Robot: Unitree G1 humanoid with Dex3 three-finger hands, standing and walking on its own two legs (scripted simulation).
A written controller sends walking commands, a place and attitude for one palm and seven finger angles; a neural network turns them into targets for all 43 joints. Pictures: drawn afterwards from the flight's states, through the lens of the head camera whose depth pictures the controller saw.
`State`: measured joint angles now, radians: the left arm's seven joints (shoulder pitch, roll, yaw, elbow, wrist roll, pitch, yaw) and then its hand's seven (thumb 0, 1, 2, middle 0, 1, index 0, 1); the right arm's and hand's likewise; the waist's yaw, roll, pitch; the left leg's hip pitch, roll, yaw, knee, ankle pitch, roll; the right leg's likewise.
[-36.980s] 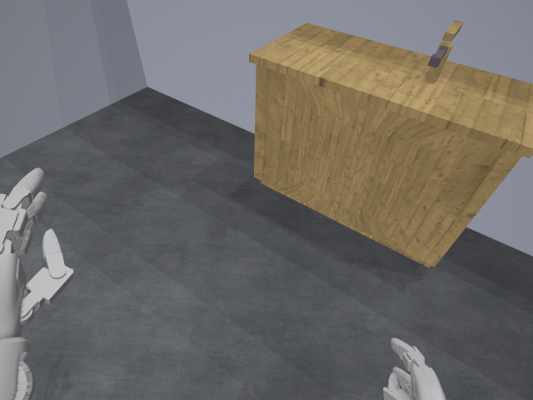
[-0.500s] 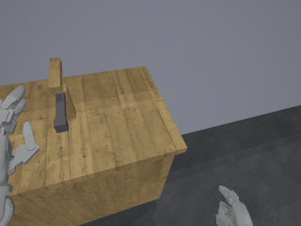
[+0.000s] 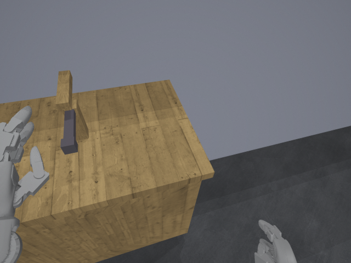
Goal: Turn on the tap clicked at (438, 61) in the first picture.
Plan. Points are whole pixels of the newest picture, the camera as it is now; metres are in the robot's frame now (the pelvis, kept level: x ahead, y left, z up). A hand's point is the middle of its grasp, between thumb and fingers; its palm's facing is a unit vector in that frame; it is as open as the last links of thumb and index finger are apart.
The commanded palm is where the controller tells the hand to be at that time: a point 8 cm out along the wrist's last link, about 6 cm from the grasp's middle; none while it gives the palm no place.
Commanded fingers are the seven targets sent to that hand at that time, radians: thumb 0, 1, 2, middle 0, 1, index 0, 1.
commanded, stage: look again from close up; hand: left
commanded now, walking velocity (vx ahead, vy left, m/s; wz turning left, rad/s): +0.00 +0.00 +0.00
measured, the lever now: (69, 145) +0.33 +0.28 +0.08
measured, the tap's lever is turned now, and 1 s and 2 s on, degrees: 0 0 0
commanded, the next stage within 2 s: come to a stop and stand still in 0.30 s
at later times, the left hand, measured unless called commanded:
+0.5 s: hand (16, 157) +0.23 +0.29 +0.18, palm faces +0.44 -0.77 -0.46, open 7.5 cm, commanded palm +0.15 +0.29 +0.17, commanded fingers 0.00 0.90 0.90 -0.20 -0.30 -0.20 -0.30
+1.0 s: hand (22, 174) +0.20 +0.26 +0.18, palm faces +0.44 -0.85 -0.28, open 7.5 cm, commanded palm +0.14 +0.29 +0.17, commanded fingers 0.00 0.90 0.90 -0.20 -0.30 -0.20 -0.30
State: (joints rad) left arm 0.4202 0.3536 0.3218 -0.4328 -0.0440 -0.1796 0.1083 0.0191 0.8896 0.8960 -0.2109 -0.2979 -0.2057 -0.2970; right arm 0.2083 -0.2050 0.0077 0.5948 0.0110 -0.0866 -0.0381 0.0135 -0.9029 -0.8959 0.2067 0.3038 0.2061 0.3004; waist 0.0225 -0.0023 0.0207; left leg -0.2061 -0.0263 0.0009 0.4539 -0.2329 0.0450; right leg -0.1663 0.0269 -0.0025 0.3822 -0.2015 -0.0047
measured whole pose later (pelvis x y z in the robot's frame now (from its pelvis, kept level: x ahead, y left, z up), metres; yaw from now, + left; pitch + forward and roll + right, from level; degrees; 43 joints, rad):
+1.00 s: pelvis -0.01 +0.01 +0.00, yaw +0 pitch -1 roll -1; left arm 0.32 0.33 0.35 -0.44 -0.03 -0.28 0.11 0.02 0.89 0.90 -0.21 -0.30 -0.20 -0.30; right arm 0.22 -0.20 0.02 0.60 0.00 -0.17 -0.01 0.01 -0.90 -0.90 0.21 0.30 0.21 0.30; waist 0.05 -0.03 0.04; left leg -0.23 -0.05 0.00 0.48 -0.22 0.06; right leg -0.19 0.01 0.00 0.41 -0.20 0.02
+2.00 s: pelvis -0.01 +0.01 -0.01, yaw +1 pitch +0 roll +0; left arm 0.15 0.43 0.45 -0.30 -0.16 -0.01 -0.02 0.02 0.89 0.90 -0.21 -0.30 -0.20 -0.30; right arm 0.18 -0.23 0.04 0.65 0.01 -0.09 0.00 0.01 -0.90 -0.90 0.21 0.30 0.21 0.30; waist 0.05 0.00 0.00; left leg -0.26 -0.06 0.00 0.51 -0.24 0.05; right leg -0.24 0.00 0.01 0.51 -0.26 0.00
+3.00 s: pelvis +0.01 -0.03 -0.02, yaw +4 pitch +2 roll +0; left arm 0.48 0.31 0.30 -0.53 -0.20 -0.01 0.11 0.02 0.89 0.90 -0.21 -0.30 -0.20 -0.30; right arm 0.21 -0.23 0.02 0.63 0.04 -0.22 -0.07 0.01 -0.90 -0.90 0.21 0.30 0.21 0.30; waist 0.08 0.03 -0.09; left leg -0.36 -0.04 -0.06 0.68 -0.35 0.00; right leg -0.32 0.03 -0.06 0.67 -0.38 -0.05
